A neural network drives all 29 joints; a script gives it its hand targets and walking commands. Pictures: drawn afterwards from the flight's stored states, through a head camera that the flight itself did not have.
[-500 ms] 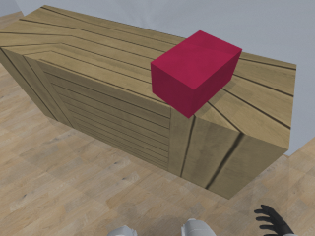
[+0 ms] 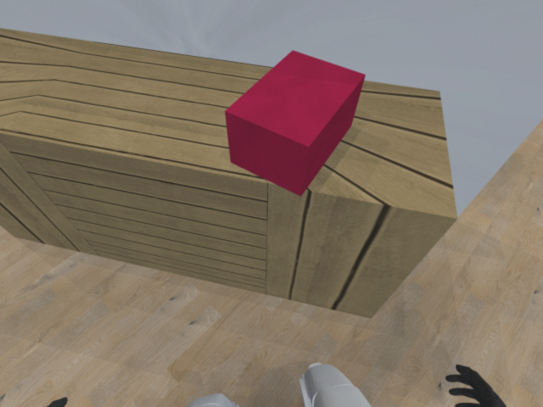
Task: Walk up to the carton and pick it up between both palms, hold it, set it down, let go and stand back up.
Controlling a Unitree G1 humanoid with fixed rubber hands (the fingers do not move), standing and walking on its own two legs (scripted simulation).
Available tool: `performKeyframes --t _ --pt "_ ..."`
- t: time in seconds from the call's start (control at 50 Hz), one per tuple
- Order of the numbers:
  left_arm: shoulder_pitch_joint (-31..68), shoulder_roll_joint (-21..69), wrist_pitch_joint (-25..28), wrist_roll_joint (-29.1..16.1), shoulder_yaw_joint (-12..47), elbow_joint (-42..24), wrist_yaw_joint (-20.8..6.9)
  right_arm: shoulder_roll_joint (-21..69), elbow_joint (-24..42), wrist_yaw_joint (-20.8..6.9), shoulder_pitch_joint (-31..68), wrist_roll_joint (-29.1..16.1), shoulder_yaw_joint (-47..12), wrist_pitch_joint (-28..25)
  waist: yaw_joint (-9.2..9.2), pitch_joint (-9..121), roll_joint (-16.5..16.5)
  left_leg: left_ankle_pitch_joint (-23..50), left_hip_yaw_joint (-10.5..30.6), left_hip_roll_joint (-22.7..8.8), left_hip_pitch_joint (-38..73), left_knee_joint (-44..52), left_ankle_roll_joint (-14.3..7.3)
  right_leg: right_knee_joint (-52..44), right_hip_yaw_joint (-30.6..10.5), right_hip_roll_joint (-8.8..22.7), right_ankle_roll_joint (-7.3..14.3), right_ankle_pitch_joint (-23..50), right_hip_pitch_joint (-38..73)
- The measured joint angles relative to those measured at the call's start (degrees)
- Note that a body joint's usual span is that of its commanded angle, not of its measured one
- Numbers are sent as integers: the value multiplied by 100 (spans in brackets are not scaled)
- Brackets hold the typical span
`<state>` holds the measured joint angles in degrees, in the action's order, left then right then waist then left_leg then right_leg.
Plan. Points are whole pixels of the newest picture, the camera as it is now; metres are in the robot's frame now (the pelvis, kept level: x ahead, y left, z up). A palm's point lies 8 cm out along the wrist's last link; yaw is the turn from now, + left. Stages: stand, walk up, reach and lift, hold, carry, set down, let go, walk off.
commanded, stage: walk up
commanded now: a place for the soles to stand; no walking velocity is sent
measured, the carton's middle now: (296, 119) +0.67 -0.08 -0.02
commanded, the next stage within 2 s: none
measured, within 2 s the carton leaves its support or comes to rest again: neither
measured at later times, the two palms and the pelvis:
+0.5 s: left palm out of the picture +0.10 +0.31 -0.10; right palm out of the picture +0.06 -0.34 -0.11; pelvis -0.01 -0.01 -0.01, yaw -7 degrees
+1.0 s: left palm (72, 400) +0.15 +0.30 -0.10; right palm out of the picture +0.05 -0.33 -0.11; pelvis +0.01 -0.01 -0.01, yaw -10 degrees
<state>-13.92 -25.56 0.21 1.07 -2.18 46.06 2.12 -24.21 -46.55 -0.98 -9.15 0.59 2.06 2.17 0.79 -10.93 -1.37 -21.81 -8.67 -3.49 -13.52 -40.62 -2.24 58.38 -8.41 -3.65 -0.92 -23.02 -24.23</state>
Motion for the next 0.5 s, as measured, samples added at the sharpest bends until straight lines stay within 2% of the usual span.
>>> performKeyframes --t 0.1,0.2,0.26,0.3,0.36,0.4,0.5 --pt "-150 -1 0 0 -1 0 -87 4 -2 34 -34 0 0 -165 9 196 74 288 -150 2 164 600 -47 -23 156 187 0 137 -1" --pt "-159 -3 0 0 -2 -2 -118 8 -4 10 -33 0 -1 -185 8 229 95 257 -260 -3 72 553 -59 -603 537 452 0 134 -4" --pt "-170 -5 14 0 -2 -4 -123 9 -4 -20 -32 0 -1 -185 7 309 86 116 -301 -61 -175 229 -43 -1269 756 457 32 243 31" --pt "-203 -23 91 0 -2 -3 -122 5 -4 -32 -16 0 1 -185 11 385 103 -99 -300 -112 -451 -256 -2 -1810 713 398 145 705 112" --pt "-177 60 107 0 -2 1 -122 1 -6 -23 88 1 0 -146 -3 168 -12 -932 4 -60 -664 -1164 -1 -1513 681 265 170 666 89" --pt "-178 64 107 0 -2 0 -122 1 -3 -41 86 0 0 -139 -17 130 -9 -974 66 -18 -773 -1562 0 -1511 603 224 182 662 85" --pt "-161 65 103 0 -1 -1 -122 -37 -5 -73 83 0 -1 -138 -11 78 -12 -981 76 9 -527 -1251 0 -1513 404 128 182 719 80"
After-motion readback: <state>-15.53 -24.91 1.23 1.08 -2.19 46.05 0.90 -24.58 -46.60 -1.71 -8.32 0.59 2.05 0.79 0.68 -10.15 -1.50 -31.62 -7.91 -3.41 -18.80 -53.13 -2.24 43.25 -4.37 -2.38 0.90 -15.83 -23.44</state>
